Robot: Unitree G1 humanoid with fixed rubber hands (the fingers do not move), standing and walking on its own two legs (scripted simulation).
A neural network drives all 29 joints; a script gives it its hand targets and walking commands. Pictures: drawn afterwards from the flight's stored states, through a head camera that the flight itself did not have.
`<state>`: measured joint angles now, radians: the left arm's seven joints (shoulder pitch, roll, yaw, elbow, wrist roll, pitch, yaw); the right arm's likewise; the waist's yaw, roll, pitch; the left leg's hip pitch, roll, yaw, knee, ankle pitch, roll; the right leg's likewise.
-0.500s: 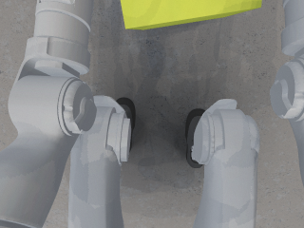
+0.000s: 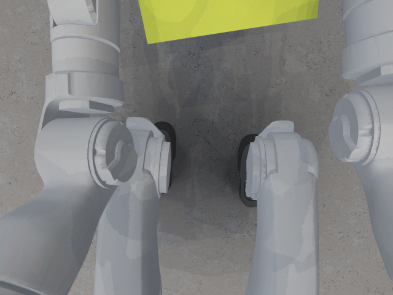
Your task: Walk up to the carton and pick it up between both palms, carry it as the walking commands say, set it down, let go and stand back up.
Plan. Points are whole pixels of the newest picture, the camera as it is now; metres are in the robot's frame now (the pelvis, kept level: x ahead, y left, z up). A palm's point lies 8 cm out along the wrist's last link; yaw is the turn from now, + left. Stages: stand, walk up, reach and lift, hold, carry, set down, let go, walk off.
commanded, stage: reach and lift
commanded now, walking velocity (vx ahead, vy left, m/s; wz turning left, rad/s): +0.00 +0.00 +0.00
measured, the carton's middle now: out of the picture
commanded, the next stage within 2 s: none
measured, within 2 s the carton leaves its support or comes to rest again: neither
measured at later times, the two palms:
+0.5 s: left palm out of the picture +0.52 +0.14 -0.07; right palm out of the picture +0.58 -0.14 -0.06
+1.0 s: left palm out of the picture +0.49 +0.14 -0.01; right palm out of the picture +0.55 -0.14 +0.01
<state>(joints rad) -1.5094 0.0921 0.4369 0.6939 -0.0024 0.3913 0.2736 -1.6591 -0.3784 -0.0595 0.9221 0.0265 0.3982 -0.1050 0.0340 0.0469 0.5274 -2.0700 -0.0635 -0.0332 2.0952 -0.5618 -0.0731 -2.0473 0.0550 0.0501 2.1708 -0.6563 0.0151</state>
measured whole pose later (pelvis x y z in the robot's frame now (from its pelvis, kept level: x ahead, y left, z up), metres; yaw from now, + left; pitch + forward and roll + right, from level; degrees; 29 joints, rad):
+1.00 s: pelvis -0.04 +0.01 +0.09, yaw -2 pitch +24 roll +1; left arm -1.36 -0.04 0.54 0.44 0.13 0.52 0.27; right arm -1.57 -0.26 -0.23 0.77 -0.10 0.50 -0.05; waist 0.04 0.00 0.53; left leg -1.78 -0.04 -0.05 1.79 -0.43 -0.06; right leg -1.77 0.07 0.05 1.84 -0.50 0.03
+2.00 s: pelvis -0.05 +0.02 +0.19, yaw -2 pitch +15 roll -1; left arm -1.16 -0.08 0.47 0.41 0.13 0.55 0.31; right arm -1.35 -0.18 -0.25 0.73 -0.12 0.47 -0.06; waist 0.04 0.01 0.52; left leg -1.35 -0.04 -0.06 1.45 -0.35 -0.03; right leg -1.32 0.06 0.06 1.48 -0.41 0.04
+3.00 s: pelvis -0.03 +0.02 +0.30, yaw -1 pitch +3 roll -1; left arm -0.86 -0.16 0.40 0.33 0.16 0.51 0.31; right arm -1.01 -0.06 -0.26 0.60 -0.18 0.44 -0.05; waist 0.04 0.00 0.53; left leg -0.78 -0.03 -0.08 0.94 -0.22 -0.03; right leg -0.75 0.04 0.05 0.96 -0.27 0.03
